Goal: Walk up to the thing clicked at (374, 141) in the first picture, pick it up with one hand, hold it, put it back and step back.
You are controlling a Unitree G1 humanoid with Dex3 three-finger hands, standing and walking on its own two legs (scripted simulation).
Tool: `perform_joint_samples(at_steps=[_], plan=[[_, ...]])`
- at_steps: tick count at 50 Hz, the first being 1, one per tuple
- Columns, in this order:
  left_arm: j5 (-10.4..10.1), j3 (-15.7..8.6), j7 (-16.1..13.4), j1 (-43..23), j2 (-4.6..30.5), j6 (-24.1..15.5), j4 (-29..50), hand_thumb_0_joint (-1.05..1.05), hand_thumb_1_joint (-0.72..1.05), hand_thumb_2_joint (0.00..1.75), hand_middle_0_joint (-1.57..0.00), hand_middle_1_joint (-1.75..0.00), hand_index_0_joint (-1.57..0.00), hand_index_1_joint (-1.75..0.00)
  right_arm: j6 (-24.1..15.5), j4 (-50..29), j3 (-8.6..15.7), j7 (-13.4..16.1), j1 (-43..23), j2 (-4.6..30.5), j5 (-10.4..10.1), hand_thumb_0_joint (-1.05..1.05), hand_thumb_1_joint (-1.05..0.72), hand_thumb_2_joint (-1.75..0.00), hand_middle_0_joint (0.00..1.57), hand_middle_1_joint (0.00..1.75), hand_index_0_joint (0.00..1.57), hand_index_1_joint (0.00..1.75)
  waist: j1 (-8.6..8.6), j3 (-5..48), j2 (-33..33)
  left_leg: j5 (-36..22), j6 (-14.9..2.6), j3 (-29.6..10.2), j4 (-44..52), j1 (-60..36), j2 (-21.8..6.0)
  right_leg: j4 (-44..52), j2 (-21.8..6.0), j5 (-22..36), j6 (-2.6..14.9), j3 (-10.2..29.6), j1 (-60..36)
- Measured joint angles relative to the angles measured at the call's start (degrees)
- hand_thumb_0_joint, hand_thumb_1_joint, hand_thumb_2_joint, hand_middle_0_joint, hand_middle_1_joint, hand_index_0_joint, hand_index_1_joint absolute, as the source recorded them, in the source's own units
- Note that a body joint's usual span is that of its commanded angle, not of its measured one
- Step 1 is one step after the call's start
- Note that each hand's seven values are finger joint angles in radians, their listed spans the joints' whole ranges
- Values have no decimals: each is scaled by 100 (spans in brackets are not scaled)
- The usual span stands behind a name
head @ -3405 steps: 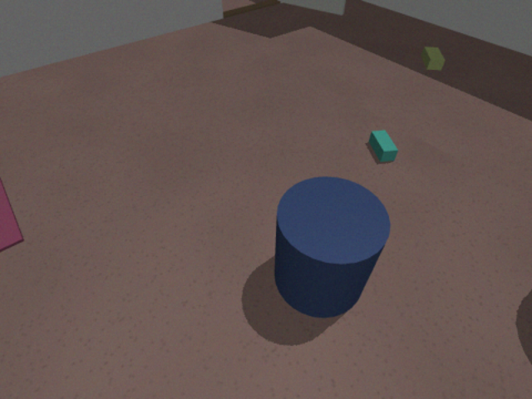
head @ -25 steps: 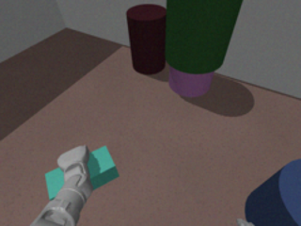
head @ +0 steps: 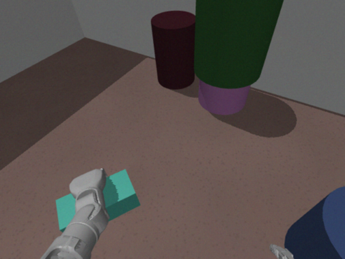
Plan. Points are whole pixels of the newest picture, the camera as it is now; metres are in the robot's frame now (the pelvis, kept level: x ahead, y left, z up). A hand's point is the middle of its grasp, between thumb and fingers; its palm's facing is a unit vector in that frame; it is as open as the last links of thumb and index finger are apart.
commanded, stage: hold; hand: left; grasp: from above
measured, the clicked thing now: (100, 202) +0.31 +0.23 -0.10
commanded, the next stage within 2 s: crouch in 0.98 s
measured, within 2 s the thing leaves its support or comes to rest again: neither
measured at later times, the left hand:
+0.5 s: hand (92, 200) +0.29 +0.23 -0.05, palm faces -0.39 -0.23 -0.89, open 11.4 cm
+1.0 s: hand (93, 200) +0.29 +0.23 -0.05, palm faces -0.40 -0.22 -0.89, open 11.4 cm
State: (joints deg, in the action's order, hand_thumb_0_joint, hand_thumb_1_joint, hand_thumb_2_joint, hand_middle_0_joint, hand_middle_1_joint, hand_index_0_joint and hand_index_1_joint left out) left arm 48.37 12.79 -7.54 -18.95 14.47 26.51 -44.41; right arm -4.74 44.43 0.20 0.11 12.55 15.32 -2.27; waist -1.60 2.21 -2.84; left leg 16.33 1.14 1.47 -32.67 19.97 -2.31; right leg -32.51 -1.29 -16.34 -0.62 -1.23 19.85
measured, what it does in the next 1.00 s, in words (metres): stands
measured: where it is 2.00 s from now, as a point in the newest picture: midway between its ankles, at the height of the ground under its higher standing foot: outside the picture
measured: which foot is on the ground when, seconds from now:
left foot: down 0.00-1.00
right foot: down 0.00-1.00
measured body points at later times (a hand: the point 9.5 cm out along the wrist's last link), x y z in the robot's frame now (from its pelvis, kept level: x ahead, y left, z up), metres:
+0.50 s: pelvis +0.00 +0.00 +0.00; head +0.01 -0.02 +0.45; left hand +0.31 +0.24 +0.00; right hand +0.14 -0.24 -0.11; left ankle +0.00 +0.13 -0.73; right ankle +0.00 -0.13 -0.73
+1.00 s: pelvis +0.00 +0.01 +0.00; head +0.01 -0.01 +0.45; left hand +0.31 +0.24 +0.00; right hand +0.13 -0.24 -0.11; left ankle +0.00 +0.13 -0.73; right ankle +0.00 -0.13 -0.73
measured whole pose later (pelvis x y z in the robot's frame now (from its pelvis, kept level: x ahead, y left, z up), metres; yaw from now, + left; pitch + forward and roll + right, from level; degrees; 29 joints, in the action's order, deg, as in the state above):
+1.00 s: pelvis +0.00 +0.01 +0.00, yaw +0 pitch +2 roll +0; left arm 49.2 14.1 -4.6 -19.3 14.7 27.9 -43.6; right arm -5.0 43.5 -0.1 -0.6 11.9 15.1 -2.4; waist -0.8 1.3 -3.1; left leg 15.1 0.8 1.7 -30.2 17.1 -2.0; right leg -29.5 -1.4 -14.7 -0.9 -1.0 16.7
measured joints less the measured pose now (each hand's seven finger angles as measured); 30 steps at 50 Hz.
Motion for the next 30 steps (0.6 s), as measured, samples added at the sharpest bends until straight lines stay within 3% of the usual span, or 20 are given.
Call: perform_joint_samples(at_steps=[30], plan=[[57,106,377,72,82,121,290,0,-21,67,-53,-73,-56,-68,-29,-127,-66,-25,-148,-37,-22,1,-89,-89,20,30,20,30,98,-93,-10,-104,-24,-7,202,-260,29,222,-21,109,-22,-8,-277]])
